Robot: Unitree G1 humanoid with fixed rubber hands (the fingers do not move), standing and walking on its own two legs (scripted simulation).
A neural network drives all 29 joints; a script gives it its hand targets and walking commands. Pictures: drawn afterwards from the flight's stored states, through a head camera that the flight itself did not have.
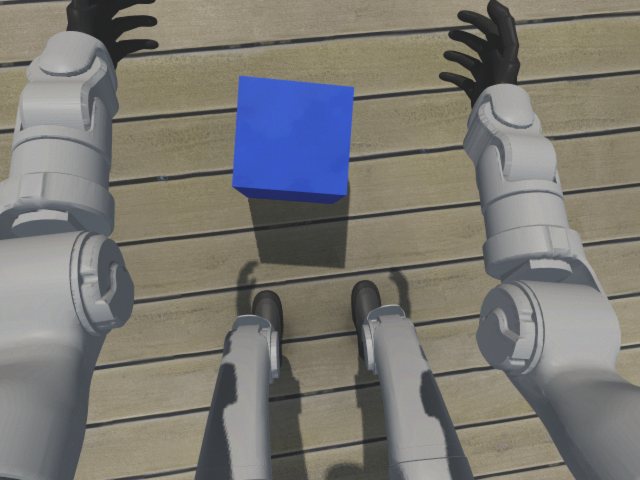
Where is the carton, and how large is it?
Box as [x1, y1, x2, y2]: [232, 76, 353, 203]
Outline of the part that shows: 239,76 232,186 247,197 332,203 346,194 353,87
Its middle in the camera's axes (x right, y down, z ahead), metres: -0.06 -0.19 +0.83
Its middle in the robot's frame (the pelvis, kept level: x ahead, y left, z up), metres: +0.54 +0.01 -0.54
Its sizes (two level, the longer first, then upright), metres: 0.210 0.200 0.250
